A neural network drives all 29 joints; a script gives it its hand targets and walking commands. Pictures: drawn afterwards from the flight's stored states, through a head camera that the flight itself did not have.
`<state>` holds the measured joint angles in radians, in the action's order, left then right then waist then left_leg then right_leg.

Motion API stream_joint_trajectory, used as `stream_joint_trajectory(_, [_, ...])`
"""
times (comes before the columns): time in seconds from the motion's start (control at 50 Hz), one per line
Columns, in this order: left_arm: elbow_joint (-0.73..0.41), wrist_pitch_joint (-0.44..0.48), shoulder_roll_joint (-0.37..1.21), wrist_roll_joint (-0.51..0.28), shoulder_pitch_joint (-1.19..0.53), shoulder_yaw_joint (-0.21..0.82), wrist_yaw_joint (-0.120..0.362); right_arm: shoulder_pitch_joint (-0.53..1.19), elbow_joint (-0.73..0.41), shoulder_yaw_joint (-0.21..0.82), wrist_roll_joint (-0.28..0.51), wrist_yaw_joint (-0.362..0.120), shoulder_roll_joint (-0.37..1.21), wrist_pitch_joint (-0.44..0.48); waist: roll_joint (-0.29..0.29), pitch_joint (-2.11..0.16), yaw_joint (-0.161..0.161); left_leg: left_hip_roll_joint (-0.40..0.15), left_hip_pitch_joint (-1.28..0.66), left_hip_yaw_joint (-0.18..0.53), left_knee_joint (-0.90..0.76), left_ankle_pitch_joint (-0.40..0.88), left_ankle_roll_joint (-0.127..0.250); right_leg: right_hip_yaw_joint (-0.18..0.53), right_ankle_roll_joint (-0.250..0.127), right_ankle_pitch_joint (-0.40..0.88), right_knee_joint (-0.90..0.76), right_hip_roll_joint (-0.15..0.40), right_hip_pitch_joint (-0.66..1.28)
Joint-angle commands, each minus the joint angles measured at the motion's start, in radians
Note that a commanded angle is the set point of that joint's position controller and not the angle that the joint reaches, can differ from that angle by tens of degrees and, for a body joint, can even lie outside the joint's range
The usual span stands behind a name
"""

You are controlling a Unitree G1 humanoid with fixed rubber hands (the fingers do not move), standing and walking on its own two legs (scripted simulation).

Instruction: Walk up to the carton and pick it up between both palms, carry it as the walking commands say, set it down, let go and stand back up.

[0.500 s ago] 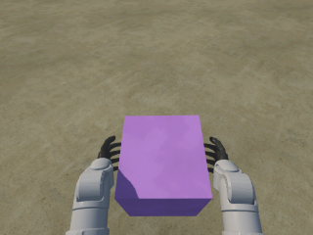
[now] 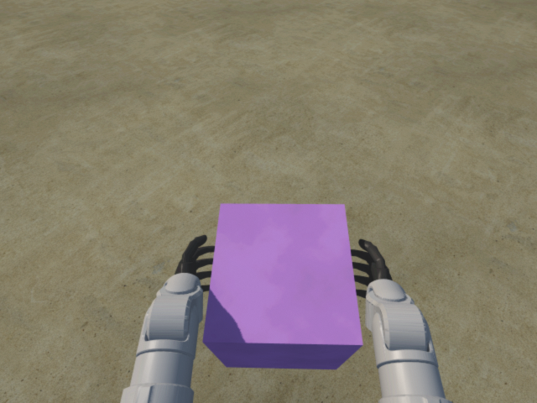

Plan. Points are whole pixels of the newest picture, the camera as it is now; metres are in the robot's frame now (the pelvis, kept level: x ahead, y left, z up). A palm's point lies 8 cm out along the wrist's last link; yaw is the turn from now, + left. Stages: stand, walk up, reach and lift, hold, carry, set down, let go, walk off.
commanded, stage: hold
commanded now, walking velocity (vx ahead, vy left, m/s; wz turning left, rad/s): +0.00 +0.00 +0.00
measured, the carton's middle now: (281, 291) +0.31 -0.01 -0.05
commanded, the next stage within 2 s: set down in 0.30 s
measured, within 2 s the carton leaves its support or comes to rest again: neither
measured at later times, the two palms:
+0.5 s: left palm (197, 276) +0.29 +0.13 +0.03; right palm (387, 276) +0.29 -0.16 +0.03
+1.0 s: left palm (201, 291) +0.31 +0.13 -0.06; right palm (365, 292) +0.31 -0.15 -0.05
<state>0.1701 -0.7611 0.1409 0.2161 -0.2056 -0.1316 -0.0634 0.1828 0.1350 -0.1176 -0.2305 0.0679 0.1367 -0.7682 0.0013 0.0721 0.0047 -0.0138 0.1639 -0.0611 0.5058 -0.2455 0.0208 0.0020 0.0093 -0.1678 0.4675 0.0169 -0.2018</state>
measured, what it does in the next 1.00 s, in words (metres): stands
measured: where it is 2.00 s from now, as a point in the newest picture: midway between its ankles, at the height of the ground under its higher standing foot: outside the picture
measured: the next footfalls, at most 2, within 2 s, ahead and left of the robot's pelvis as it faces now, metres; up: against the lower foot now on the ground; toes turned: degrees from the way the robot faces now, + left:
none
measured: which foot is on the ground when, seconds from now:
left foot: down 0.00-1.00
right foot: down 0.00-1.00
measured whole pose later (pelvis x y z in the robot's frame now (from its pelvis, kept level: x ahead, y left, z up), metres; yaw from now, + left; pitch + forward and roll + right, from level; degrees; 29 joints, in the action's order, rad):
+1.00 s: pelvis -0.01 +0.00 -0.02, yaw +3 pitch +7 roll +0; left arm 0.56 -0.36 0.20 0.30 -0.42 -0.39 -0.05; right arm 0.41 0.49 -0.40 -0.36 0.00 0.19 -0.38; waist -0.03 0.04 0.05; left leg 0.01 0.56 -0.01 0.72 -0.29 0.02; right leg -0.01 0.01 -0.23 0.68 0.03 -0.58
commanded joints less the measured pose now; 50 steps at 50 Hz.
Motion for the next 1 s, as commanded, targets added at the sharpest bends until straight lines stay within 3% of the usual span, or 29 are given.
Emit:
stream_joint_trajectory(0.0, [-0.181,0.088,1.001,-0.224,-0.551,0.568,0.234,0.593,-0.203,0.588,0.285,-0.286,0.879,0.097,-0.071,-0.443,-0.015,0.065,-0.123,0.171,-0.124,0.243,-0.012,0.076,-0.065,0.138,-0.052,-0.122,0.235])
stream_joint_trajectory(0.06, [-0.078,0.071,0.966,-0.204,-0.51,0.526,0.26,0.546,-0.133,0.531,0.242,-0.28,0.853,0.077,-0.019,-0.342,0.034,0.072,-0.084,0.173,-0.155,0.145,-0.003,0.072,-0.051,0.095,-0.091,-0.111,0.23])
stream_joint_trajectory(0.1, [-0.034,0.067,0.941,-0.181,-0.517,0.482,0.282,0.542,-0.059,0.499,0.215,-0.279,0.877,0.064,-0.002,-0.272,0.024,0.081,-0.041,0.161,-0.173,0.077,0.004,0.071,-0.041,0.046,-0.117,-0.102,0.237])
stream_joint_trajectory(0.14, [-0.001,0.068,0.943,-0.183,-0.583,0.462,0.306,0.56,-0.003,0.459,0.196,-0.279,0.909,0.057,0.007,-0.215,0.045,0.084,0.0,0.157,-0.186,0.016,0.014,0.076,-0.036,0.004,-0.134,-0.093,0.231])
stream_joint_trajectory(0.16, [0.006,0.071,0.939,-0.178,-0.594,0.446,0.312,0.582,0.003,0.456,0.191,-0.284,0.917,0.058,0.026,-0.225,0.032,0.085,-0.004,0.156,-0.188,0.012,0.016,0.069,-0.032,-0.003,-0.138,-0.095,0.241])
stream_joint_trajectory(0.18, [0.013,0.074,0.938,-0.177,-0.605,0.445,0.319,0.57,0.033,0.441,0.184,-0.281,0.936,0.056,0.005,-0.229,0.03,0.083,0.003,0.153,-0.193,0.012,0.018,0.069,-0.032,0.013,-0.139,-0.093,0.255])
stream_joint_trajectory(0.28, [0.008,0.081,0.935,-0.181,-0.626,0.428,0.34,0.621,0.015,0.464,0.208,-0.284,0.996,0.062,0.012,-0.285,-0.003,0.096,0.007,0.134,-0.185,0.074,0.022,0.084,-0.016,0.085,-0.153,-0.081,0.312])
stream_joint_trajectory(0.3, [0.101,0.059,0.998,-0.17,-0.549,0.432,0.341,0.492,0.092,0.381,0.151,-0.284,1.008,0.056,-0.026,-0.299,0.092,0.095,-0.046,0.127,-0.184,0.071,0.032,0.074,-0.036,0.109,-0.135,-0.076,0.316])
stream_joint_trajectory(0.36, [0.138,0.092,0.982,-0.15,-0.596,0.389,0.353,0.552,0.11,0.357,0.144,-0.291,1.015,0.081,0.003,-0.276,0.052,0.09,-0.022,0.133,-0.177,0.006,0.047,0.072,-0.037,0.025,-0.132,-0.076,0.285])
stream_joint_trajectory(0.46, [0.173,0.173,0.988,-0.131,-0.602,0.347,0.34,0.63,0.131,0.367,0.154,-0.309,1.021,0.14,0.026,-0.302,0.003,0.092,0.055,0.136,-0.132,0.047,0.053,0.078,-0.032,0.08,-0.078,-0.079,0.267])
stream_joint_trajectory(0.48, [0.176,0.189,1.001,-0.142,-0.611,0.352,0.336,0.642,0.133,0.379,0.162,-0.312,1.018,0.154,0.004,-0.331,-0.011,0.091,0.061,0.136,-0.126,0.047,0.051,0.081,-0.034,0.078,-0.067,-0.079,0.265])
stream_joint_trajectory(0.5, [0.187,0.204,1.002,-0.141,-0.608,0.349,0.332,0.658,0.128,0.393,0.167,-0.312,1.025,0.168,0.029,-0.347,-0.019,0.089,0.066,0.139,-0.11,0.042,0.054,0.083,-0.032,0.069,-0.059,-0.081,0.262])
stream_joint_trajectory(0.54, [0.212,0.234,0.999,-0.127,-0.637,0.335,0.325,0.651,0.182,0.356,0.138,-0.311,1.001,0.191,0.032,-0.337,0.006,0.083,0.097,0.143,-0.087,0.036,0.052,0.081,-0.032,0.065,-0.037,-0.087,0.206])
stream_joint_trajectory(0.56, [0.227,0.244,1.006,-0.118,-0.633,0.334,0.322,0.655,0.205,0.354,0.139,-0.311,1.007,0.203,0.004,-0.355,-0.009,0.086,0.103,0.142,-0.077,0.032,0.046,0.085,-0.035,0.061,-0.029,-0.084,0.206])
stream_joint_trajectory(0.64, [0.274,0.296,1.018,-0.115,-0.691,0.332,0.322,0.651,0.278,0.318,0.108,-0.307,1.005,0.263,0.0,-0.419,0.03,0.086,0.121,0.15,-0.037,0.047,0.04,0.083,-0.04,0.089,0.015,-0.092,0.155])
stream_joint_trajectory(0.68, [0.301,0.318,1.009,-0.097,-0.711,0.31,0.317,0.661,0.314,0.29,0.088,-0.306,0.99,0.29,-0.013,-0.413,0.033,0.09,0.162,0.153,-0.018,0.043,0.039,0.082,-0.044,0.077,0.036,-0.092,0.11])
stream_joint_trajectory(0.7, [0.337,0.328,1.016,-0.096,-0.694,0.306,0.315,0.655,0.322,0.271,0.077,-0.305,0.968,0.305,-0.014,-0.422,0.054,0.087,0.164,0.164,-0.015,0.063,0.036,0.072,-0.046,0.099,0.055,-0.097,0.087])
stream_joint_trajectory(0.8, [0.378,0.383,1.013,-0.069,-0.691,0.273,0.29,0.662,0.39,0.233,0.048,-0.308,0.937,0.367,-0.037,-0.446,0.046,0.096,0.23,0.173,0.027,0.088,0.025,0.068,-0.057,0.096,0.117,-0.106,-0.002])
stream_joint_trajectory(0.84, [0.383,0.402,1.025,-0.063,-0.706,0.272,0.279,0.676,0.399,0.215,0.04,-0.314,0.914,0.392,-0.051,-0.472,0.057,0.098,0.249,0.178,0.05,0.099,0.016,0.065,-0.065,0.094,0.144,-0.11,-0.051])
stream_joint_trajectory(0.88, [0.401,0.422,1.02,-0.058,-0.716,0.258,0.273,0.689,0.406,0.202,0.022,-0.316,0.904,0.413,-0.026,-0.474,0.064,0.102,0.286,0.179,0.07,0.094,0.015,0.063,-0.063,0.083,0.16,-0.116,-0.094])
stream_joint_trajectory(0.9, [0.414,0.432,1.008,-0.047,-0.705,0.246,0.268,0.71,0.397,0.207,0.024,-0.319,0.892,0.422,-0.03,-0.492,0.047,0.102,0.298,0.178,0.083,0.088,0.014,0.062,-0.064,0.075,0.179,-0.116,-0.113])
stream_joint_trajectory(0.92, [0.411,0.442,1.022,-0.045,-0.712,0.248,0.264,0.706,0.394,0.207,0.012,-0.322,0.885,0.436,-0.04,-0.52,0.056,0.105,0.306,0.178,0.091,0.106,0.009,0.063,-0.067,0.097,0.191,-0.121,-0.12])
stream_joint_trajectory(0.94, [0.405,0.457,1.021,-0.055,-0.727,0.254,0.263,0.72,0.391,0.216,0.013,-0.322,0.892,0.446,-0.011,-0.532,0.06,0.108,0.336,0.181,0.109,0.106,0.015,0.066,-0.063,0.098,0.206,-0.121,-0.129])
stream_joint_trajectory(0.96, [0.406,0.469,1.038,-0.055,-0.746,0.261,0.259,0.747,0.384,0.223,0.012,-0.325,0.897,0.461,-0.031,-0.584,0.051,0.111,0.328,0.176,0.123,0.111,0.011,0.064,-0.064,0.099,0.222,-0.122,-0.147])
stream_joint_trajectory(0.98, [0.403,0.479,1.029,-0.051,-0.76,0.26,0.257,0.745,0.391,0.215,-0.001,-0.327,0.889,0.47,-0.025,-0.593,0.062,0.112,0.344,0.173,0.137,0.129,0.01,0.062,-0.061,0.113,0.238,-0.125,-0.19])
